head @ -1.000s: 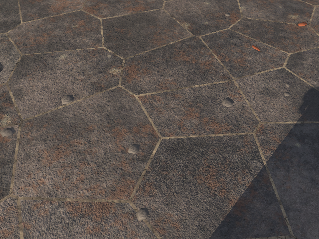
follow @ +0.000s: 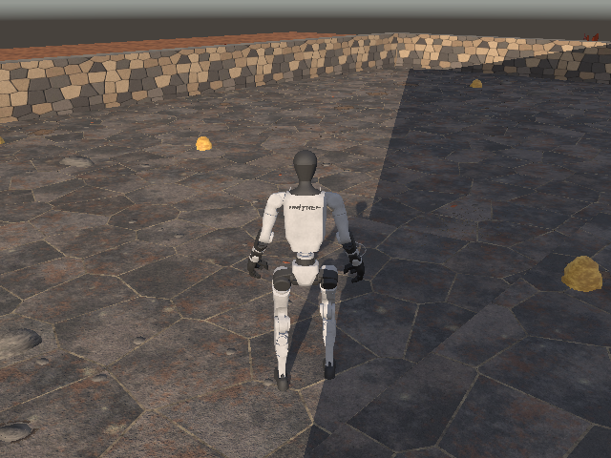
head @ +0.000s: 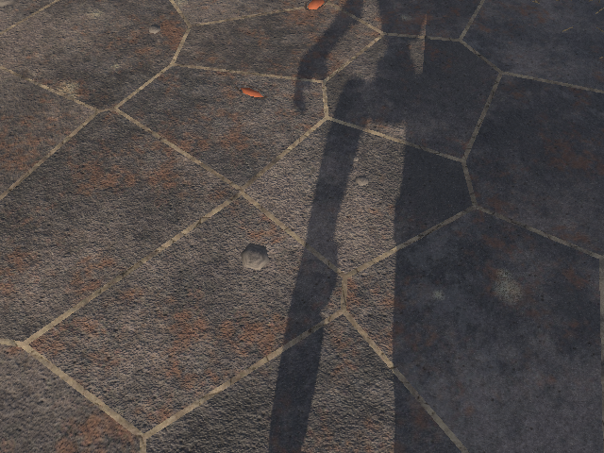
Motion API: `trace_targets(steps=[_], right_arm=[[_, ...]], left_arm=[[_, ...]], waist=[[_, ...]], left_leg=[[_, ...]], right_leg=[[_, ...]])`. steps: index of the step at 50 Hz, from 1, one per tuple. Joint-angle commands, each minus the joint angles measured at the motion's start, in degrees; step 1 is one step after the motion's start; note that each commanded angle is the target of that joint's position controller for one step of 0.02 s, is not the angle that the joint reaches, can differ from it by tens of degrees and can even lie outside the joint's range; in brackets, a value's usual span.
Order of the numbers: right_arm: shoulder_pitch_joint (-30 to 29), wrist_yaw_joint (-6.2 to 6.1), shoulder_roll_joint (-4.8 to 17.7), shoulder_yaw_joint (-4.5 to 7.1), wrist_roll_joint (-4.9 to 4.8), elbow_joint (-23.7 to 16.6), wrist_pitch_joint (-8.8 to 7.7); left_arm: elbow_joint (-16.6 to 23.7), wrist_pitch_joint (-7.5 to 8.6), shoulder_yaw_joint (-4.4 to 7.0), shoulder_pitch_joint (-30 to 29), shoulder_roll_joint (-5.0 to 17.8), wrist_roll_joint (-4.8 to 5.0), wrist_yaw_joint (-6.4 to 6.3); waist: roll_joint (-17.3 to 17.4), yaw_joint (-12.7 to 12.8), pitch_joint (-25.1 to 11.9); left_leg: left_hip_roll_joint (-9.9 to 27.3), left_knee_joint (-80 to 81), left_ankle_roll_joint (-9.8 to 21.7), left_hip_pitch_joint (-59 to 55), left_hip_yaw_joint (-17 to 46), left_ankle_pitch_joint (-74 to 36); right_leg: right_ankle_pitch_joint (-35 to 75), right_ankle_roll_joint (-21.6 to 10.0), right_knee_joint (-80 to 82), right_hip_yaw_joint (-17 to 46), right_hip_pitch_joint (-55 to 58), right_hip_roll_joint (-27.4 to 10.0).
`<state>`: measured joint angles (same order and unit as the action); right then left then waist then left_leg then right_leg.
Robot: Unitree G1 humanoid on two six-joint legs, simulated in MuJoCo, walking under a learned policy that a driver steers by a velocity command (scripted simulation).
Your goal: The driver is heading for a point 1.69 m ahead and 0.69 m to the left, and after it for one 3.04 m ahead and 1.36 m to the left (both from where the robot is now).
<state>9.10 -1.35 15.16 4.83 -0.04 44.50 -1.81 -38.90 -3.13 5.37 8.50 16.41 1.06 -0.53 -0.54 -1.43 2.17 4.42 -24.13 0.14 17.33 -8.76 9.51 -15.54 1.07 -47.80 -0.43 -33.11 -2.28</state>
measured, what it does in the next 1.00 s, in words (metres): steps on the spot, turning left: right foot, then left foot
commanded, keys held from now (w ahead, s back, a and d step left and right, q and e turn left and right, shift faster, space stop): e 0.02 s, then q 0.98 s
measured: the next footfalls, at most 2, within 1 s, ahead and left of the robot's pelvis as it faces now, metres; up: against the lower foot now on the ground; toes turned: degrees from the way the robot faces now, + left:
right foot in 0.10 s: +0.10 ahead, -0.14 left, +0.00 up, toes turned -4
left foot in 0.58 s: +0.05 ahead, +0.10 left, +0.00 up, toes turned +13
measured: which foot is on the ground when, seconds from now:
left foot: down 0.00-0.10, up 0.12-0.56, down 0.58-1.00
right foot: up 0.00-0.08, down 0.10-0.58, up 0.60-1.00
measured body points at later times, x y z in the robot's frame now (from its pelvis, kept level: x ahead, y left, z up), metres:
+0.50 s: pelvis +0.04 -0.03 +0.00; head +0.07 -0.02 +0.44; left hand +0.19 +0.25 -0.11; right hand +0.18 -0.30 -0.12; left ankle +0.02 +0.10 -0.71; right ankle +0.06 -0.13 -0.74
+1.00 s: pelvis +0.04 +0.01 +0.00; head +0.06 +0.05 +0.45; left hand +0.07 +0.33 -0.12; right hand +0.29 -0.20 -0.08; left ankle +0.01 +0.09 -0.74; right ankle +0.13 -0.15 -0.70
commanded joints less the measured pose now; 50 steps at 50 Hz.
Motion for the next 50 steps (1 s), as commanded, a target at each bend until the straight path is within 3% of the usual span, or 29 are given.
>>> trace_targets(steps=[1, 3, 4, 5, 6, 7, 8, 9, 11, 13, 17, 23, 26, 28, 29, 30, 31, 32, 33, 34, 35, 36, 41, 46, 50], right_arm=[[-3.4, -0.25, 10.4, 2.68, -0.91, -4.0, -0.22], [-2.5, -0.07, 10.4, 2.54, -1.89, -2.8, 0.22], [-1.8, 0.18, 9.2, 2.05, -2.16, -1.9, 0.36], [0.7, 0.76, 6.2, 0.93, -1.33, -0.6, 0.25], [1.4, 1.92, 0.9, -1.32, 2.03, -2.0, -0.19], [1.7, 1.94, 2.0, -1.09, 1.29, -2.1, 0.07], [-0.4, 1.66, 6.3, -0.08, -0.28, -1.5, 0.70], [-0.9, 1.38, 7.3, 0.40, -0.96, -1.2, 1.24], [0.8, 0.17, 7.8, 0.92, -0.43, 0.8, 2.38], [2.2, -0.31, 8.0, 1.29, -0.82, 1.1, 2.85], [-0.1, -0.72, 5.9, 0.95, -1.27, -0.5, 3.60], [-1.0, 0.69, 5.1, 0.55, -1.13, -3.2, 4.15], [0.2, 1.90, 5.4, 0.73, -1.30, -4.0, 4.21], [3.6, 2.55, 5.4, 1.06, -1.14, -3.1, 4.14], [4.9, 2.29, 7.1, 1.72, -0.59, -2.8, 4.05], [6.2, 1.25, 13.5, 3.33, -0.21, -3.6, 3.73], [7.3, 1.62, 17.5, 3.74, 1.47, -4.8, 2.83], [7.4, 2.17, 15.6, 3.25, 2.14, -5.4, 1.47], [4.8, 2.08, 14.5, 2.91, 1.65, -5.8, 0.58], [1.4, 1.56, 13.1, 2.75, 0.37, -6.3, 0.53], [-0.6, 1.07, 11.3, 2.12, -0.76, -6.8, 0.81], [-0.7, 0.70, 10.6, 1.80, -0.98, -7.1, 1.13], [1.8, -0.15, 11.3, 2.03, -0.74, -7.7, 1.61], [0.9, -0.53, 12.5, 2.40, -0.58, -8.9, 2.41], [0.0, -0.34, 12.9, 2.50, -0.40, -10.0, 3.02]], left_arm=[[4.9, -0.08, 1.27, -0.4, 3.7, -0.06, 0.92], [4.7, 0.22, 1.11, 0.8, 2.4, -0.49, 1.38], [3.5, 0.61, 1.24, 3.0, 2.3, -0.84, 1.38], [2.9, 1.04, 1.63, 5.1, 4.1, -1.21, 0.92], [3.7, 1.42, 1.93, 6.1, 8.8, -2.20, -0.17], [3.7, 2.15, 0.41, 4.0, 5.8, -3.51, -0.28], [3.1, 2.95, -0.13, 3.2, 3.6, -3.76, 0.15], [2.1, 3.69, -0.28, 1.4, 3.5, -3.41, 0.30], [1.4, 4.43, -0.27, -2.3, 4.0, -2.64, -0.04], [1.0, 4.50, 0.01, -3.9, 4.8, -2.56, -1.00], [-0.3, 3.45, 0.47, -2.8, 4.9, -1.87, -2.57], [-1.1, 2.31, 1.21, -3.9, 6.2, -1.86, -3.06], [-1.5, 1.98, 1.59, -4.5, 7.4, -1.01, -2.94], [-2.0, 1.61, 1.67, -5.5, 7.6, 0.05, -2.95], [-3.4, 1.48, 1.56, -2.5, 6.3, 0.10, -2.67], [-2.7, 1.50, 0.92, -2.3, 3.4, -1.78, -2.27], [1.1, 1.97, 0.37, -8.8, 2.8, -2.43, -2.40], [0.9, 2.12, 1.03, -10.4, 5.2, -1.87, -2.33], [0.2, 2.18, 1.36, -9.6, 5.8, -0.88, -2.21], [-1.3, 2.18, 1.65, -7.8, 6.0, -1.02, -2.58], [-2.0, 1.96, 1.98, -6.8, 7.0, -1.48, -2.94], [-2.5, 1.93, 2.00, -5.7, 6.6, -1.58, -2.94], [-2.8, 2.23, 1.49, -5.5, 4.9, -1.05, -2.98], [-2.6, 2.90, 1.40, -6.6, 5.1, -0.99, -2.62], [-2.4, 4.01, 1.36, -6.3, 5.4, -0.72, -1.74]], waist=[[9.8, 0.8, -8.6], [9.3, 1.7, -8.1], [8.1, 2.5, -8.4], [3.5, 2.7, -9.7], [-11.7, 0.6, -12.5], [-14.0, 1.0, -14.2], [-9.5, 2.4, -12.3], [-8.5, 1.8, -10.2], [-7.5, 0.6, -8.5], [-7.1, -0.5, -8.1], [-5.8, 1.5, -7.2], [-6.4, 1.8, -7.4], [-7.3, 0.9, -7.7], [-6.8, -1.3, -8.2], [-2.9, -1.1, -7.5], [11.4, 0.4, -7.4], [19.9, -1.8, -7.5], [11.0, -3.3, -10.1], [8.6, -1.2, -8.5], [5.4, 0.5, -7.5], [5.8, 1.4, -6.9], [6.5, 2.0, -7.7], [7.1, 1.0, -8.1], [9.3, 0.3, -6.1], [9.9, -0.1, -6.4]], left_leg=[[15.2, 7.2, 9.9, -6.0, 7.8, -9.6], [13.8, 3.4, 8.5, -6.2, 7.5, -8.3], [12.0, 0.1, 6.8, -4.5, 6.5, -7.6], [9.1, -5.3, 3.0, 0.3, 3.7, -3.4], [3.0, -20.1, -2.6, 11.6, -0.5, 19.1], [1.6, -26.8, -4.5, 14.2, 6.8, 28.3], [2.1, -30.1, -4.8, 13.3, 9.5, 26.8], [1.9, -30.8, -4.6, 14.2, 10.7, 24.4], [1.4, -31.6, -4.9, 11.7, 12.6, 19.2], [-0.2, -33.9, -5.4, 10.5, 11.8, 16.1], [-0.1, -32.4, -5.7, 14.5, 10.3, 15.9], [-0.1, -24.9, -3.9, 10.2, 7.2, 15.6], [-0.9, -18.6, -1.5, 6.3, 5.3, 13.9], [-3.0, -7.4, 1.1, -0.7, 2.8, 5.0], [-3.3, -1.1, 3.2, -5.5, 5.6, -3.5], [8.3, 2.2, 8.0, -14.3, 22.8, -23.5], [19.4, 3.9, 20.0, -15.9, 39.2, -36.3], [18.6, 4.6, 21.9, -16.4, 37.3, -33.3], [15.1, 3.9, 18.6, -15.6, 31.9, -30.0], [11.7, 3.3, 15.0, -14.7, 28.2, -25.8], [10.4, 3.2, 13.2, -13.9, 26.8, -25.2], [9.1, 3.4, 12.6, -12.3, 25.7, -26.2], [7.1, 4.2, 12.1, -14.0, 26.6, -19.8], [5.7, 4.9, 12.1, -9.9, 30.6, -7.1], [5.0, 3.4, 12.8, -7.8, 34.6, -7.3]], right_leg=[[0.9, -1.2, 5.9, -1.5, 7.5, 0.3], [2.7, -3.2, 15.5, -2.6, 13.0, 2.1], [6.8, -4.5, 22.0, -3.2, 19.0, 3.8], [16.2, -6.1, 26.3, 1.3, 28.0, 0.6], [40.0, -10.3, 25.6, 18.4, 38.3, -14.8], [38.0, -19.0, 26.5, 20.8, 32.7, -20.4], [32.6, -19.0, 27.7, 17.2, 29.2, -17.2], [29.5, -16.6, 27.9, 13.6, 28.3, -14.6], [30.1, -14.1, 28.5, 9.2, 24.5, -13.1], [33.4, -14.2, 28.2, 6.1, 23.4, -12.7], [28.3, -15.5, 28.7, 5.4, 27.5, -14.9], [26.4, -15.4, 28.5, 2.8, 27.5, -16.9], [26.2, -13.6, 26.2, 1.3, 27.6, -17.5], [21.7, -9.7, 21.6, -1.9, 25.3, -15.8], [14.0, -5.7, 16.0, -5.1, 21.7, -12.8], [-1.9, 0.1, 0.2, -10.9, 8.1, -6.2], [-24.2, 2.7, -12.7, -5.2, -5.0, 2.9], [-24.4, 2.3, -20.8, 2.1, -6.8, 2.2], [-19.0, 1.3, -22.2, 3.9, -8.0, 1.2], [-13.7, 1.2, -20.7, 4.5, -8.4, 0.3], [-10.4, 1.5, -19.2, 4.8, -8.3, -0.2], [-7.9, 1.9, -19.8, 4.6, -5.7, 0.5], [-2.6, 3.1, -11.4, 5.4, -5.0, 2.1], [-2.0, 4.2, -0.5, 6.5, -0.9, 2.9], [-4.3, 3.7, 5.2, 6.8, 4.0, 4.0]])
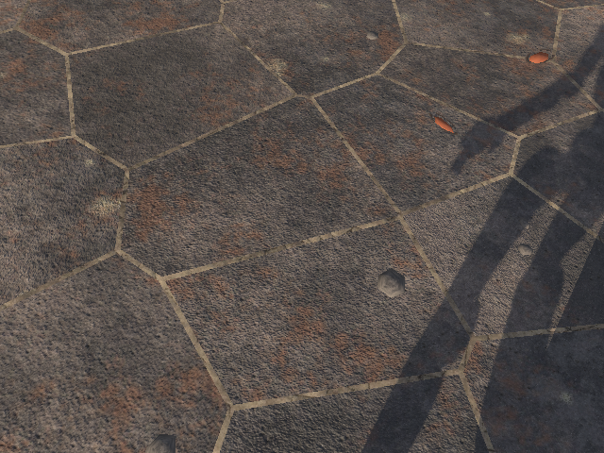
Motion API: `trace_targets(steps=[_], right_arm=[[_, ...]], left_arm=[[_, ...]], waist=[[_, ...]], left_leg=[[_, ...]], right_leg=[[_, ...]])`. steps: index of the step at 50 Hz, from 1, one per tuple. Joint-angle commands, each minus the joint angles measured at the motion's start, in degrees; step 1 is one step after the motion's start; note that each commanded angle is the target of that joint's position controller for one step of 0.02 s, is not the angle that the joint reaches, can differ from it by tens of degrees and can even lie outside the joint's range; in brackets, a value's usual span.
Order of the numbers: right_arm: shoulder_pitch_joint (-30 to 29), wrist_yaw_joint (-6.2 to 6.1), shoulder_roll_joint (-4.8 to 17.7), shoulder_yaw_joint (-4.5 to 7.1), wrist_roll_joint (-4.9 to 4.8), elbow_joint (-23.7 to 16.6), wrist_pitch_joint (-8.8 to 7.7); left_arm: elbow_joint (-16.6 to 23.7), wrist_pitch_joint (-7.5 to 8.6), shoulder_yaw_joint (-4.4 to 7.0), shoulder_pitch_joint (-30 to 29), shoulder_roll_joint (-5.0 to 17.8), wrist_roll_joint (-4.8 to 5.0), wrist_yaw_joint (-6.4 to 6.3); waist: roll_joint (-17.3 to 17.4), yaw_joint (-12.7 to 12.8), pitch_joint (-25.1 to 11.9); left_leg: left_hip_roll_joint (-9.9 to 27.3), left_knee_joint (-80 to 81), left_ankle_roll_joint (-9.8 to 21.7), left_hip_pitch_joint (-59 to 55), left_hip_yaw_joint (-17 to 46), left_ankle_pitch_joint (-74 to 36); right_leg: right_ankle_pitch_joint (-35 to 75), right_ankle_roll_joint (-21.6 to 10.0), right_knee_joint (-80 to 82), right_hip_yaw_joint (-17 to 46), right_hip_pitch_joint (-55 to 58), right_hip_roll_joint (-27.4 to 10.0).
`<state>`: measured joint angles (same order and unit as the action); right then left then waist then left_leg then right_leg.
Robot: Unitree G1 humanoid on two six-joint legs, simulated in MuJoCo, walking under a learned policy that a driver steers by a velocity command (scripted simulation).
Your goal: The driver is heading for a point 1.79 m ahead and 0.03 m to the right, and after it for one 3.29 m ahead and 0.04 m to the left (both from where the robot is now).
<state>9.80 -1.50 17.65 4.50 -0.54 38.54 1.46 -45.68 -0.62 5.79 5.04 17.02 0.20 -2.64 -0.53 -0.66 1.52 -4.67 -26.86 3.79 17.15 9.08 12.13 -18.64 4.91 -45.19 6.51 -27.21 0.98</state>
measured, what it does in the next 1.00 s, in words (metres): steps on the spot: right foot, then left foot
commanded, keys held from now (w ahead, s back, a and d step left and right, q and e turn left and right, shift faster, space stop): q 0.12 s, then no key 0.62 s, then w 0.26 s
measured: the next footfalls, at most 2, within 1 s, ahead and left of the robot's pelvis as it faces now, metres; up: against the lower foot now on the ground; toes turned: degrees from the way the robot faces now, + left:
right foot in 0.14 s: +0.07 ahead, -0.15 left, +0.00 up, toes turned +11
left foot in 0.48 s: +0.01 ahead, +0.11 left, +0.00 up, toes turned +7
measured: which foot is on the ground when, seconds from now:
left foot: down 0.00-0.14, up 0.16-0.46, down 0.48-1.00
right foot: up 0.00-0.12, down 0.14-1.00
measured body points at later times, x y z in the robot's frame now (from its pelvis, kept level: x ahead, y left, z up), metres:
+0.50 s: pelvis +0.01 -0.02 -0.01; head +0.04 -0.02 +0.44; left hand +0.08 +0.26 -0.13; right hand +0.20 -0.26 -0.11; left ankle -0.03 +0.11 -0.75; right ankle +0.03 -0.15 -0.74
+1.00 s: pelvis +0.05 -0.02 -0.01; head +0.06 -0.03 +0.44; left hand +0.09 +0.28 -0.12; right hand +0.17 -0.28 -0.14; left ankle -0.03 +0.11 -0.74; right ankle +0.07 -0.12 -0.75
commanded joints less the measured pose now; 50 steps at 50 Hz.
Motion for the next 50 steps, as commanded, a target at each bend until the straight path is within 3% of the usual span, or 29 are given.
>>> trace_targets(steps=[1, 4, 6, 7, 8, 9, 10, 11, 12, 13, 16, 18, 21, 23, 24, 25, 26, 27, 28, 31, 37, 39, 41, 43, 45, 46, 48, 49, 50], right_arm=[[-1.0, -0.14, 10.3, 2.80, 0.07, -4.4, -0.07], [-2.1, -0.15, 10.2, 2.69, -0.44, -5.4, 0.45], [-3.9, -0.48, 9.7, 2.45, -1.25, -6.2, 0.99], [-2.9, -0.70, 8.0, 1.94, -1.12, -6.5, 1.07], [1.4, -0.46, 4.2, 0.91, -0.02, -6.0, 0.94], [1.1, -0.55, 7.1, 1.83, -0.31, -7.8, 0.35], [2.4, -0.55, 11.2, 3.00, 0.21, -6.6, -0.03], [2.4, -0.44, 11.9, 3.50, -0.11, -5.3, 0.15], [2.8, -0.61, 10.0, 3.24, -0.04, -4.1, 0.69], [2.7, -0.64, 8.5, 2.77, 0.08, -4.1, 1.11], [0.7, -0.27, 4.2, 1.15, -0.31, -5.1, 1.03], [-0.6, -0.08, 2.5, 0.16, 0.05, -5.6, 0.91], [-0.7, -0.09, 3.6, 0.28, -0.39, -5.2, 0.77], [2.3, -0.06, 3.7, 0.44, -0.05, -3.3, 0.61], [2.2, -0.23, 5.2, 0.56, 0.51, -3.6, 0.60], [3.0, -0.72, 8.4, 1.02, 1.07, -4.2, 0.69], [0.7, -0.28, 8.1, 0.74, 1.70, -3.2, 0.66], [-1.4, 0.54, 4.5, 0.10, 1.51, -4.4, 0.22], [-0.9, 0.89, 3.4, -0.26, 1.95, -3.8, -0.20], [0.4, 0.89, 4.3, -0.32, 1.64, -2.8, -1.30], [0.8, 0.66, 3.3, -0.80, 1.40, -2.0, -1.61], [2.3, 0.43, 4.4, -0.39, 1.01, -1.3, -1.30], [5.3, 0.33, 7.2, 0.46, 0.45, -0.8, -1.03], [7.6, 0.18, 8.1, 0.68, 0.09, 0.1, -1.84], [7.3, 0.24, 7.1, 0.57, -0.23, 0.3, -3.06], [6.0, 0.31, 6.9, 0.56, -0.63, 0.0, -3.22], [1.0, 0.49, 7.1, 0.59, -1.32, -1.1, -2.81], [0.4, 0.48, 5.7, 0.28, -0.79, -1.4, -2.74], [-0.9, 0.57, 2.3, -0.71, -0.10, -2.3, -3.02]], left_arm=[[4.4, 1.83, 0.95, -2.5, 5.0, 0.25, 0.64], [4.3, 2.78, 0.96, -0.6, 5.3, 0.57, 1.51], [3.3, 3.28, 1.23, 3.3, 5.6, 0.58, 2.15], [2.8, 3.26, 1.79, 5.3, 7.7, 0.07, 2.18], [3.7, 2.75, 2.14, 4.4, 10.9, -0.87, 1.83], [3.5, 2.49, 2.14, 4.8, 12.3, -2.69, 2.04], [4.8, 2.67, 1.50, 2.8, 9.7, -1.99, 2.05], [5.4, 2.55, 0.71, 0.4, 7.1, -1.32, 1.84], [5.6, 2.32, 0.25, -0.8, 6.1, -0.61, 1.68], [5.4, 2.18, -0.16, -1.0, 5.4, 0.08, 1.52], [4.1, 1.59, -0.70, 1.4, 5.0, -0.36, 1.12], [3.9, 1.24, -0.69, 1.2, 5.8, -0.48, 1.11], [3.2, 0.77, -0.41, 3.0, 7.8, 0.07, 1.49], [2.5, 0.87, -1.03, 3.3, 6.9, 0.92, 1.74], [1.9, 1.46, -1.50, 5.3, 5.9, 0.72, 1.95], [2.2, 2.29, -2.22, 5.9, 4.2, -1.00, 2.43], [1.8, 2.75, -2.87, 8.2, 1.7, -1.25, 2.68], [1.4, 2.62, -2.65, 5.0, 4.2, -1.69, 2.58], [1.2, 2.46, -2.37, 3.2, 5.0, -1.39, 2.60], [0.3, 1.60, -2.40, 3.7, 4.7, -0.83, 2.04], [-2.8, 1.31, -2.40, 4.9, 4.7, -0.58, 1.64], [-3.9, 1.15, -2.41, 5.6, 4.4, -0.27, 1.46], [-2.9, 1.77, -2.39, 3.3, 4.1, 0.39, 1.53], [-0.9, 3.30, -2.27, 0.0, 4.4, 1.34, 1.92], [-0.7, 4.82, -2.13, 0.4, 4.7, 2.12, 2.82], [-1.1, 5.47, -2.17, 1.4, 4.6, 2.22, 3.40], [-5.0, 6.25, -2.00, 8.9, 4.2, 1.69, 4.26], [-7.8, 6.16, -1.43, 14.4, 4.9, 0.94, 4.41], [-9.5, 6.12, -0.63, 21.1, 7.3, 0.67, 4.23]], waist=[[10.0, -0.9, -6.3], [10.5, -0.1, -7.5], [9.7, 2.6, -7.9], [6.9, 2.5, -8.9], [-6.5, -0.6, -10.0], [-15.7, -1.2, -7.7], [-10.6, -0.9, -7.0], [-7.7, -1.2, -5.7], [-6.1, -1.6, -4.7], [-6.5, -1.0, -3.9], [-8.0, 0.2, -4.6], [-9.5, 0.9, -5.6], [-10.9, 2.1, -5.8], [-9.1, 0.1, -4.9], [-7.0, 0.7, -5.6], [0.1, 1.8, -8.0], [10.5, 5.1, -8.6], [7.7, 2.6, -6.5], [6.4, 1.7, -4.7], [6.2, 1.7, -1.6], [3.5, 1.6, -1.3], [4.6, 1.0, -2.0], [8.7, -1.1, 1.8], [11.6, -2.1, 6.7], [11.8, -1.3, 6.8], [10.4, -0.4, 5.9], [7.9, 4.2, 1.9], [6.5, 6.2, -0.6], [0.0, 8.4, -2.4]], left_leg=[[13.9, 5.4, 9.2, -7.9, 17.8, -11.9], [13.3, 2.9, 8.7, -8.9, 21.1, -18.8], [10.6, 0.2, 6.0, -6.8, 20.5, -18.1], [8.1, -3.2, 3.2, -2.7, 18.0, -10.3], [0.8, -15.3, -0.3, 4.5, 8.7, 10.6], [-4.6, -26.1, -3.3, 14.1, 2.5, 27.5], [-0.8, -36.6, -5.3, 15.3, 2.8, 25.7], [-0.2, -40.0, -6.2, 15.2, 2.6, 21.5], [0.0, -40.9, -7.3, 15.5, 2.3, 18.6], [0.0, -41.2, -8.2, 16.3, 2.4, 16.2], [1.0, -31.6, -9.3, 12.3, -1.1, 13.7], [3.3, -21.4, -9.3, 6.6, -4.2, 14.5], [3.8, -8.7, -8.7, -0.2, -7.6, 11.0], [3.1, 7.0, -6.6, -7.8, -8.8, -2.0], [5.4, 8.4, -5.0, -13.6, -5.4, -8.2], [12.1, 5.4, -2.8, -19.2, 1.5, -23.4], [14.2, 3.0, 1.4, -12.6, 2.5, -19.0], [12.1, 3.8, 1.9, -9.4, 2.0, -10.5], [10.5, 4.1, 0.6, -8.3, 1.1, -6.2], [9.2, 3.9, -0.9, -5.8, 0.4, -7.3], [8.5, 3.3, -0.9, -5.7, -0.1, -8.4], [8.3, 5.1, 0.5, -6.3, 0.9, 6.0], [13.4, 11.4, 4.9, -5.8, 10.0, 27.5], [19.2, 16.2, 8.9, -4.6, 19.6, 32.0], [21.6, 16.2, 9.9, -8.2, 20.7, 26.0], [20.7, 15.6, 9.0, -8.6, 18.0, 22.7], [15.3, 11.7, 5.7, -1.6, 8.3, 13.6], [12.2, 6.9, 3.9, 3.0, 4.1, 9.8], [7.7, -5.3, 0.7, 9.3, -1.8, 7.7]], right_leg=[[-1.7, -0.4, 4.0, -0.1, -0.7, 1.1], [-1.8, -1.5, 10.6, -0.4, 3.9, 1.9], [7.6, -2.9, 23.1, -1.7, 12.2, 1.5], [14.3, -4.7, 25.8, 0.9, 19.0, -3.5], [26.0, -9.6, 26.7, 12.1, 25.1, -15.3], [34.3, -20.5, 27.1, 24.2, 22.6, -23.4], [31.6, -23.4, 27.2, 23.0, 20.8, -24.6], [28.8, -20.7, 26.5, 16.8, 19.5, -20.4], [25.3, -18.0, 25.9, 12.4, 19.5, -16.6], [26.0, -17.3, 25.6, 10.5, 19.8, -15.3], [29.4, -17.1, 25.2, 5.1, 21.0, -12.3], [30.9, -16.9, 24.4, 3.4, 20.8, -12.0], [31.2, -17.2, 23.4, 4.5, 20.3, -12.9], [28.6, -14.7, 21.9, 3.6, 17.9, -11.6], [24.4, -11.5, 21.6, 3.4, 14.8, -10.8], [17.8, -7.6, 17.3, -0.2, 10.8, -7.7], [5.4, -4.7, 19.7, -4.4, 14.1, -4.1], [6.4, -2.7, 19.2, -4.9, 15.9, -3.8], [7.9, -2.3, 18.9, -5.3, 15.4, -3.3], [11.1, -2.7, 18.5, -5.0, 15.2, -3.7], [12.2, -2.2, 18.9, -5.0, 16.3, -3.9], [2.3, -2.3, 15.8, -8.1, 14.9, -1.4], [-6.1, -3.3, 8.1, -10.4, 6.1, 0.4], [-9.9, -6.0, 1.9, -7.4, -0.7, -1.5], [-13.5, -9.0, 0.4, -5.0, -4.7, -4.2], [-12.5, -10.1, 4.3, -5.4, -2.6, -4.5], [2.6, -10.5, 16.8, -9.7, 15.0, -1.6], [7.4, -9.3, 17.2, -10.0, 24.6, 0.1], [3.2, -10.6, 21.2, -1.0, 32.2, -5.9]])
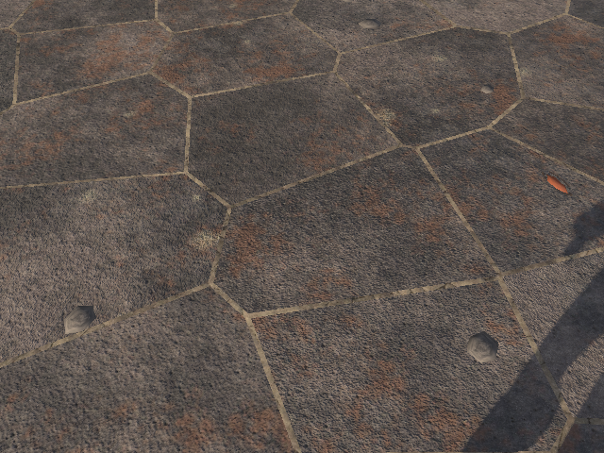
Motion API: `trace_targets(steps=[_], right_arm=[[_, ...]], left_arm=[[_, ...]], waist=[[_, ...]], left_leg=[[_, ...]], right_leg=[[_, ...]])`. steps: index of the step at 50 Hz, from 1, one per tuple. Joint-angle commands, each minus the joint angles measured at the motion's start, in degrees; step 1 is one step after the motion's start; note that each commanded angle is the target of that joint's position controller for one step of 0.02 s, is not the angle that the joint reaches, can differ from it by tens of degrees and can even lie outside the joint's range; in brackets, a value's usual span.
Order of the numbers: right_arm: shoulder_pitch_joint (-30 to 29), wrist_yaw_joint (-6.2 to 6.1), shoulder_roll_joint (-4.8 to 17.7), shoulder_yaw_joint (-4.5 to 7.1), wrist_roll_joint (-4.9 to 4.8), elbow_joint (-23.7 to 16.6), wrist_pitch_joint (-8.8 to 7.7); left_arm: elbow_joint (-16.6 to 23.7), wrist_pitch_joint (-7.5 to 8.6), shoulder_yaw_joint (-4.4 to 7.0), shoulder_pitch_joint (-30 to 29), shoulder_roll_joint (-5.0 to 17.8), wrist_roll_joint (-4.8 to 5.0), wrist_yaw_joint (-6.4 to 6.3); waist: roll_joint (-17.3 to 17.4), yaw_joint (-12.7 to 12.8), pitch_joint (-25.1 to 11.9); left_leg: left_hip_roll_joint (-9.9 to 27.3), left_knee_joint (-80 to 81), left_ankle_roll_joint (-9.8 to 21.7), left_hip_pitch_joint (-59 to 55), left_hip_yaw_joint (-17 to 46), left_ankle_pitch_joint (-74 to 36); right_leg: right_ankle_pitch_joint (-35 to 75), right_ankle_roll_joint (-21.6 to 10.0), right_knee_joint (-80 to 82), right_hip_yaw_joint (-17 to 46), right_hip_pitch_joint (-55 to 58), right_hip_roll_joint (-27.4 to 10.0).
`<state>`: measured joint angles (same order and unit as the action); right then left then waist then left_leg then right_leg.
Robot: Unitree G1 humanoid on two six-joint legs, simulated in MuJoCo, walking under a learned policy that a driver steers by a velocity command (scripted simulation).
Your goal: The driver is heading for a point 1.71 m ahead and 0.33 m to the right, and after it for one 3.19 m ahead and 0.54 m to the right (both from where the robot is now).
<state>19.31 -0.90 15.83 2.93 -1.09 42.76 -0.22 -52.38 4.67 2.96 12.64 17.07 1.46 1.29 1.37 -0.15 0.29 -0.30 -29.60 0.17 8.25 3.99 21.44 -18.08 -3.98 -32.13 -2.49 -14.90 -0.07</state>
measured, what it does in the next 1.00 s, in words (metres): walks ahead: left foot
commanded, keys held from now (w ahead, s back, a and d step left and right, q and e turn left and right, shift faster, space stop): w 1.00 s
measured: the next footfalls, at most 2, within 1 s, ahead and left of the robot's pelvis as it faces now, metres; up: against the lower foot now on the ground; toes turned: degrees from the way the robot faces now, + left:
left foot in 0.48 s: +0.41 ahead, +0.11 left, +0.00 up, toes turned +1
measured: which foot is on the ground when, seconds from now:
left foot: down 0.00-0.00, up 0.02-0.46, down 0.48-1.00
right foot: down 0.00-0.48, up 0.50-1.00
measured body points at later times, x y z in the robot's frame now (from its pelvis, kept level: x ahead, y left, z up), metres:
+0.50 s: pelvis +0.24 +0.01 -0.02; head +0.28 +0.00 +0.43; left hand +0.16 +0.28 -0.14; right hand +0.50 -0.20 -0.07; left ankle +0.37 +0.10 -0.73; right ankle +0.01 -0.10 -0.72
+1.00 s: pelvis +0.52 -0.02 +0.00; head +0.55 -0.04 +0.45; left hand +0.75 +0.20 -0.08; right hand +0.51 -0.31 -0.14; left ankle +0.37 +0.11 -0.73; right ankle +0.66 -0.14 -0.73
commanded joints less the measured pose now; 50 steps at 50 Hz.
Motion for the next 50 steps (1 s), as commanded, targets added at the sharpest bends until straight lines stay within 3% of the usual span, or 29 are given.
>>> trace_targets(steps=[1, 2, 3, 5, 7, 10, 14, 17, 20, 22, 23, 24, 25, 26, 27, 28, 29, 30, 31, 34, 37, 40, 45, 48, 49, 50], right_arm=[[-10.6, -0.33, 1.9, 0.27, 0.28, -9.6, -2.23], [-9.6, -0.65, 5.5, 1.35, -1.26, -9.2, -3.16], [-8.3, -0.29, 6.8, 1.75, -2.01, -8.3, -3.78], [-8.5, 0.28, 6.7, 2.00, -0.67, -7.1, -4.47], [-9.4, 1.05, 5.9, 2.18, 0.20, -6.9, -4.55], [-11.9, 1.78, 3.6, 1.61, 0.37, -8.0, -4.08], [-19.8, 2.61, 1.3, 0.40, -0.12, -10.7, -4.55], [-24.5, 3.53, 1.5, 0.20, -0.52, -12.2, -5.07], [-26.3, 4.30, 2.7, 0.36, -0.65, -13.2, -5.68], [-22.1, 4.12, 5.0, 1.31, -0.36, -12.3, -5.77], [-15.5, 3.67, 6.8, 2.27, -0.29, -10.5, -5.59], [-5.5, 2.94, 8.9, 3.32, -0.30, -7.6, -5.24], [5.2, 1.95, 12.7, 4.21, 0.56, -5.2, -4.61], [5.2, 2.78, 14.0, 3.97, 1.06, -4.0, -4.94], [3.6, 2.60, 8.1, 2.75, 0.61, -4.0, -4.94], [-1.2, 2.41, 6.8, 2.10, 0.40, -4.0, -4.98], [-4.7, 2.54, 6.4, 1.90, 0.55, -4.0, -5.16], [-6.9, 2.82, 5.7, 1.72, 1.11, -4.0, -5.49], [-7.8, 2.90, 4.9, 1.50, 1.66, -3.7, -5.89], [-7.8, 3.05, 5.0, 1.51, 0.75, -1.7, -6.93], [-5.3, 2.21, 7.1, 1.94, 0.92, 0.2, -6.75], [-3.1, 1.55, 8.3, 2.02, 0.54, 1.3, -6.07], [2.2, 1.23, 10.1, 2.37, -0.28, 4.4, -4.84], [2.1, 0.80, 11.0, 2.70, -0.34, 5.3, -3.71], [1.0, 0.68, 11.4, 2.76, -0.27, 5.2, -3.34], [0.5, 0.59, 10.5, 2.34, 0.02, 5.1, -2.94]], left_arm=[[-2.7, 1.12, 3.83, 18.0, 15.0, -0.63, 0.42], [-1.5, 1.71, 2.80, 14.9, 12.3, -1.63, 0.53], [-0.1, 2.08, 1.88, 10.6, 9.2, -1.22, 0.22], [1.1, 1.89, 1.08, 7.0, 7.0, -1.04, -0.13], [1.0, 1.43, 0.20, 8.3, 5.0, -1.27, -0.20], [0.4, 0.89, 0.14, 10.4, 6.1, -1.13, -0.67], [0.2, 0.11, -0.08, 11.5, 6.9, -1.29, -1.59], [-0.7, -0.10, -0.06, 14.1, 7.3, -0.83, -1.73], [-1.3, -0.54, 0.36, 14.8, 7.9, -0.40, -1.75], [-1.0, -0.85, 1.03, 13.9, 9.6, -0.62, -1.97], [-0.8, -1.30, 1.30, 13.1, 10.2, -0.90, -2.08], [-0.1, -1.64, 1.11, 11.9, 9.8, -1.31, -2.23], [1.8, -1.46, 0.11, 12.2, 6.9, -2.79, -2.41], [1.7, -0.35, -2.02, 21.1, -1.3, -1.72, -1.51], [2.0, 0.91, -0.22, 14.6, 6.5, 0.12, -0.92], [4.5, 1.58, 0.49, 8.3, 8.3, 1.52, -0.70], [5.2, 1.95, 0.24, 5.4, 7.1, 1.07, -1.06], [5.3, 1.78, 0.49, 4.9, 6.5, 0.26, -1.27], [5.0, 1.19, 0.50, 6.7, 5.6, -0.01, -1.26], [5.3, -0.57, 0.13, 7.2, 3.4, -0.62, -1.62], [8.3, -0.77, -0.05, 0.2, 3.2, -1.46, -1.74], [10.1, 0.09, -0.67, -6.2, 2.0, -1.49, -1.05], [13.5, 0.79, -0.80, -14.2, 2.9, -0.58, 0.39], [14.2, 1.10, -0.17, -13.0, 4.7, -0.60, 1.13], [13.4, 1.21, 0.40, -9.4, 5.7, -0.64, 1.10], [11.1, 1.20, 1.71, -1.4, 7.9, -0.74, 0.75]], waist=[[-18.1, 8.3, -2.3], [-13.5, 6.9, 0.3], [-9.9, 4.9, 4.7], [-6.5, 3.5, 6.1], [-6.9, 3.4, 4.3], [-5.8, 3.7, 3.3], [-6.0, 5.6, 5.7], [-6.0, 6.7, 7.8], [-6.4, 5.2, 7.9], [-8.1, 1.6, 3.3], [-8.9, -2.4, -1.5], [-8.3, -7.4, -7.8], [-0.3, -10.1, -17.1], [15.2, -3.7, -26.1], [8.5, -6.4, -19.6], [5.8, -5.2, -9.4], [-0.4, -3.2, -4.6], [-1.4, -1.2, -2.0], [0.4, 0.8, -2.2], [1.6, 2.5, -0.4], [1.3, 0.9, 2.8], [0.9, -1.4, 3.5], [1.4, -4.2, 4.0], [2.6, -2.2, 2.6], [3.2, 0.1, 0.5], [2.4, 4.0, -4.5]], left_leg=[[-4.2, -21.7, 0.1, 29.9, -3.5, 6.8], [-2.6, -32.3, 0.5, 35.5, 2.4, 13.1], [0.7, -35.5, 1.8, 39.4, 4.1, 7.5], [4.4, -33.4, 2.7, 40.4, 1.7, -2.9], [5.7, -30.1, 2.1, 36.7, -0.2, -8.7], [5.3, -24.6, 0.1, 36.2, -3.1, -13.2], [3.9, -10.0, -0.9, 31.1, -5.6, -22.7], [2.5, -3.7, -0.2, 28.5, -6.5, -25.7], [1.7, -0.1, 2.4, 28.3, -5.9, -22.8], [-0.8, 0.1, 4.6, 21.3, -7.2, -19.1], [-2.6, 0.4, 6.3, 12.6, -8.5, -18.5], [-1.6, 0.4, 8.2, -2.2, -7.6, -21.1], [10.6, -2.7, 11.6, -21.8, 6.6, -20.8], [23.3, 6.1, 20.9, -36.4, 36.4, -5.0], [21.1, 12.0, 18.0, -30.6, 37.5, 2.0], [19.3, 13.9, 15.7, -21.3, 28.1, -0.8], [17.1, 15.6, 14.7, -12.5, 21.9, -8.5], [14.9, 17.1, 14.3, -6.5, 16.9, -14.8], [13.6, 18.9, 14.2, -3.0, 14.1, -17.2], [12.4, 22.6, 15.0, 2.9, 8.6, -19.7], [11.2, 24.5, 15.0, 3.9, 4.7, -20.8], [8.8, 24.2, 12.6, 3.7, 0.1, -21.9], [12.6, 20.7, 11.5, -4.9, 0.8, -20.7], [15.1, 15.9, 9.8, -10.8, 2.0, -26.8], [14.4, 11.5, 8.9, -11.3, 1.2, -34.6], [11.4, 1.8, 7.5, -9.6, -1.2, -41.7]], right_leg=[[-7.0, -9.8, 18.8, 33.8, 25.2, -18.8], [-14.5, -14.1, 22.7, 43.5, 22.4, -23.1], [-16.8, -12.8, 22.7, 38.6, 20.9, -21.6], [-7.5, -8.9, 23.1, 28.0, 19.9, -17.2], [6.0, -6.7, 23.3, 20.0, 19.3, -13.7], [22.5, -6.8, 23.2, 13.1, 19.1, -12.1], [24.2, -5.7, 25.1, 7.6, 13.9, -9.8], [22.7, -6.2, 25.8, 7.2, 14.0, -11.2], [30.3, -5.7, 22.6, 7.0, 19.5, -13.8], [49.3, -4.6, 15.6, 6.3, 22.9, -14.3], [59.2, -3.9, 7.5, 5.2, 22.8, -13.4], [59.7, -2.4, -4.1, 3.9, 16.6, -11.4], [37.1, -1.1, -22.8, 2.7, 2.1, -7.5], [-13.7, 1.3, -40.8, 7.8, -16.9, 3.9], [-13.8, 0.6, -45.4, 12.4, -22.9, 1.0], [-8.3, 0.2, -44.7, 9.9, -25.5, -1.7], [-3.2, 0.5, -41.9, 8.4, -23.7, -4.4], [-0.2, 1.0, -39.2, 7.9, -21.7, -6.0], [1.6, 1.3, -37.9, 8.4, -18.5, -7.5], [2.9, 3.3, -32.7, 7.3, -17.6, -9.0], [11.2, 5.3, -23.2, 6.4, -22.6, -9.7], [21.9, 5.4, -9.6, 4.4, -20.0, -7.7], [22.8, 4.1, 0.1, 4.0, -20.0, -5.4], [15.5, 1.7, 2.8, 3.8, -17.5, -4.2], [13.9, 0.6, 3.9, 2.3, -12.3, -2.6], [14.0, -1.1, 5.0, 0.6, -1.5, -0.9]])
Keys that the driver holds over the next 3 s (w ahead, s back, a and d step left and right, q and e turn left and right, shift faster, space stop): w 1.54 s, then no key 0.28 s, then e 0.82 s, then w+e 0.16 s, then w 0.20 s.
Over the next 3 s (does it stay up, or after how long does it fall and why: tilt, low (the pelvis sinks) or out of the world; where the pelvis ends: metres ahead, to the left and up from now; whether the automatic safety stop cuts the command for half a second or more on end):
stays up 1.00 -0.07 0.00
